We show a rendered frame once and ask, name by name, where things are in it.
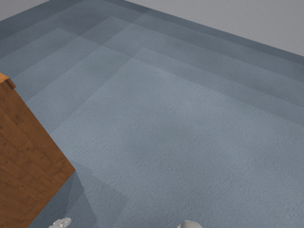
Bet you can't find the table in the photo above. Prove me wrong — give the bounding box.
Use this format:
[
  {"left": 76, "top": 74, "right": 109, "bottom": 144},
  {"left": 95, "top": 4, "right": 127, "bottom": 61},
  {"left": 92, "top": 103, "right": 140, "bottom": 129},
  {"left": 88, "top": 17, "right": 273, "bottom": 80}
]
[{"left": 0, "top": 72, "right": 75, "bottom": 228}]

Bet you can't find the robot left hand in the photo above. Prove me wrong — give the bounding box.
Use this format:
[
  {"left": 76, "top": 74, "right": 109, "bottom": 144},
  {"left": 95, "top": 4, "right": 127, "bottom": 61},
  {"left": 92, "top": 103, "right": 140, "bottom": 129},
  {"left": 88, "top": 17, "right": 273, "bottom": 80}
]
[{"left": 48, "top": 218, "right": 71, "bottom": 228}]

